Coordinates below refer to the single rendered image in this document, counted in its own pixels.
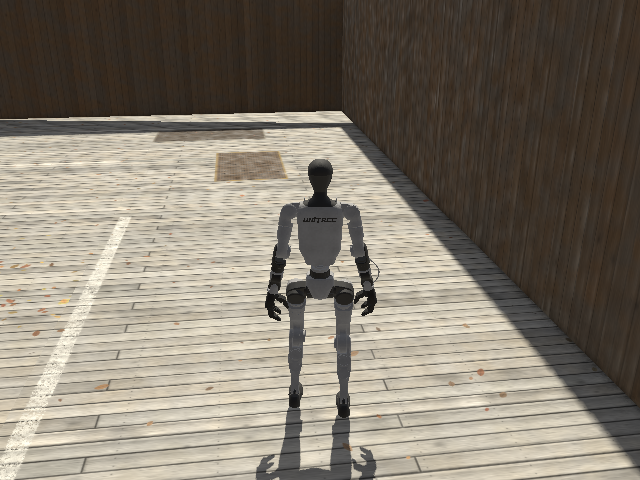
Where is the humanoid robot head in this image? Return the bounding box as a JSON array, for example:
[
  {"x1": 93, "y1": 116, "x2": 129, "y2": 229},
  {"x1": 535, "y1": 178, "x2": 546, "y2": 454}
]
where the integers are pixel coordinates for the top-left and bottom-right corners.
[{"x1": 303, "y1": 159, "x2": 337, "y2": 207}]

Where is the robot right upper arm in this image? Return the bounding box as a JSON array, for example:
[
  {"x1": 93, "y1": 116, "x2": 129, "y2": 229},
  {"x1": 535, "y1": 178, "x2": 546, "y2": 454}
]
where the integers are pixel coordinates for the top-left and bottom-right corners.
[{"x1": 341, "y1": 202, "x2": 365, "y2": 258}]

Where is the robot right forearm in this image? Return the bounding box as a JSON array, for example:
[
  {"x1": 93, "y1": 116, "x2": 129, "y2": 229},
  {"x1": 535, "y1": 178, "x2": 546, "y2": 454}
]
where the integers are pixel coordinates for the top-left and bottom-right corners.
[{"x1": 355, "y1": 243, "x2": 374, "y2": 291}]

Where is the robot left thigh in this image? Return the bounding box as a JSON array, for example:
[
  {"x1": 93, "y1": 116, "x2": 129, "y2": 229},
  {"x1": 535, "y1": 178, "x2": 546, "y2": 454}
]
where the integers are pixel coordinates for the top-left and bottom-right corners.
[{"x1": 286, "y1": 278, "x2": 307, "y2": 347}]

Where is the robot left forearm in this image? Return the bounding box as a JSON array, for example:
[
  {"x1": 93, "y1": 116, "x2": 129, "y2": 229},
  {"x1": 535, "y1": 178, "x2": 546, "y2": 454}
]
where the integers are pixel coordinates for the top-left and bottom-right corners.
[{"x1": 267, "y1": 244, "x2": 286, "y2": 295}]

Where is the robot left upper arm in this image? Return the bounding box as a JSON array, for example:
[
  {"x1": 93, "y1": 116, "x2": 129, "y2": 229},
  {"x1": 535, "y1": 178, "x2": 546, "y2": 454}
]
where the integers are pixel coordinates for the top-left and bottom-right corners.
[{"x1": 275, "y1": 202, "x2": 299, "y2": 259}]

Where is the right robot hand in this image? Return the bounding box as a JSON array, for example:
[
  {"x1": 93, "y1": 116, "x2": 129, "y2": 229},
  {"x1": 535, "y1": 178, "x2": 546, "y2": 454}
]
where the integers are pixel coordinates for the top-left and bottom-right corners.
[{"x1": 354, "y1": 288, "x2": 377, "y2": 316}]

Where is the left robot hand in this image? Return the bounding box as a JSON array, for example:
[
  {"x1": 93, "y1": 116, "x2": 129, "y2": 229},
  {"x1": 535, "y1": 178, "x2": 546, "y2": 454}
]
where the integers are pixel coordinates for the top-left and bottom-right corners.
[{"x1": 265, "y1": 292, "x2": 289, "y2": 321}]

